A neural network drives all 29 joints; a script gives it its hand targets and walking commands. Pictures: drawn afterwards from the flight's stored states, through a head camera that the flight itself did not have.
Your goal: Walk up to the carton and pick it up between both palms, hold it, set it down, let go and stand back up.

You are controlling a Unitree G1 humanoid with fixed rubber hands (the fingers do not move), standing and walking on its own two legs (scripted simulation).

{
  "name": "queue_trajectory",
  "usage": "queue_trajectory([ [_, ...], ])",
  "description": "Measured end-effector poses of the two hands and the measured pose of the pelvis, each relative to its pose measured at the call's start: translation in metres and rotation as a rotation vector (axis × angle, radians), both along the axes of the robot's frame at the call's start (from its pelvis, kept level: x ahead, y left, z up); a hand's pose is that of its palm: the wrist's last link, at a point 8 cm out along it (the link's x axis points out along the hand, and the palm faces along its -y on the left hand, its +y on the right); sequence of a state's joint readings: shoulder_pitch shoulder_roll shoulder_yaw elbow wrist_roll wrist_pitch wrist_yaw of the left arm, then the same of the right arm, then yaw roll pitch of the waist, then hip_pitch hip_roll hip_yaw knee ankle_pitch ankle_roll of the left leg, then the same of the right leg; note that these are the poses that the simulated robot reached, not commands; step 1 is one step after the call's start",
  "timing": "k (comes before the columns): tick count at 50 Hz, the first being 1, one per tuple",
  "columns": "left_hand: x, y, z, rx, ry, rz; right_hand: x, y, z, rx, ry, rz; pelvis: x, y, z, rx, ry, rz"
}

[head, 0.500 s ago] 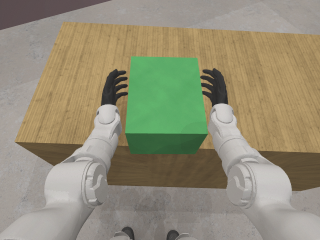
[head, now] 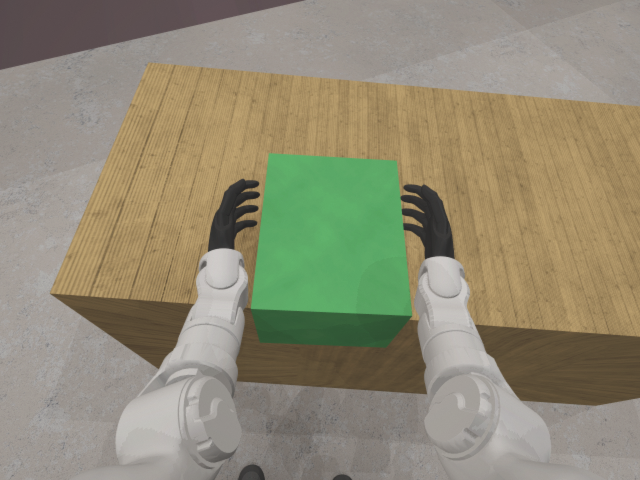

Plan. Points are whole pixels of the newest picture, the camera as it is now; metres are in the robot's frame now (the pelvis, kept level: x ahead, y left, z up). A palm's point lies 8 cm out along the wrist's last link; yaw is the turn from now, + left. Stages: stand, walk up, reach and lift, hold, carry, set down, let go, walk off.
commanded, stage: reach and lift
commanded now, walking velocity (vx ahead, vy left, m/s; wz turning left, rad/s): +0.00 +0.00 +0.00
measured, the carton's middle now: (328, 251) +0.42 -0.01 -0.04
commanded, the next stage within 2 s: none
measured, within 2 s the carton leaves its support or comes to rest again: leaves its support in 1.34 s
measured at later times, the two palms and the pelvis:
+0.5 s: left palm (226, 241) +0.41 +0.13 +0.00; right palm (435, 248) +0.40 -0.15 +0.01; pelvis +0.00 +0.00 +0.00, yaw +1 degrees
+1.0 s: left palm (227, 241) +0.41 +0.13 +0.00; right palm (435, 248) +0.40 -0.15 +0.01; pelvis +0.00 +0.00 +0.00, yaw +1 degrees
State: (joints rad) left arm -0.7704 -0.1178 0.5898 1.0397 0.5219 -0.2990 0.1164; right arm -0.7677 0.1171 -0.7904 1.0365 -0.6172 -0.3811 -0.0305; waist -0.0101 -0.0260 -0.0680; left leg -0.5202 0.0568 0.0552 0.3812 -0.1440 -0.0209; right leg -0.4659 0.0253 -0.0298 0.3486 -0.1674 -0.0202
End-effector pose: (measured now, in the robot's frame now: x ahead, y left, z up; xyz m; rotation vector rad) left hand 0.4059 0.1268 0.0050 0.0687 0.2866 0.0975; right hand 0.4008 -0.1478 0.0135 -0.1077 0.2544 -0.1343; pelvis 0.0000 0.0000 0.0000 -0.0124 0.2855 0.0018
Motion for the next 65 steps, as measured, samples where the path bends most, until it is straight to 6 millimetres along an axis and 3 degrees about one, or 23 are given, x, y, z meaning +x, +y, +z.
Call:
queue_trajectory([
  [65,-0.0064,0.0035,0.0014,-0.018,-0.032,0.017,-0.0034,0.0043,0.0041,-0.008,-0.039,0.009,-0.0013,-0.0047,0.0005,0.002,0.03,0.011],
])
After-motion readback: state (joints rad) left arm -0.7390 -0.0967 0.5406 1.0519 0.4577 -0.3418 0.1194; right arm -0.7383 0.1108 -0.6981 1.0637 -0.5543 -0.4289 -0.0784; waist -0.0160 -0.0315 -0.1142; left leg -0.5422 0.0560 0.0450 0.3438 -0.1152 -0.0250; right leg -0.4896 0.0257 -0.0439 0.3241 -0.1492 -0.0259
